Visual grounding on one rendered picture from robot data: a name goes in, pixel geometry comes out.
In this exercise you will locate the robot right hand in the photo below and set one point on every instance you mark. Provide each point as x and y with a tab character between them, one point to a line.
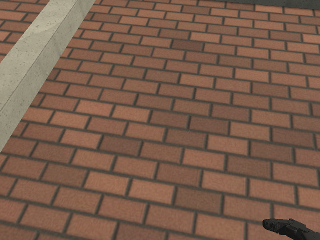
291	228

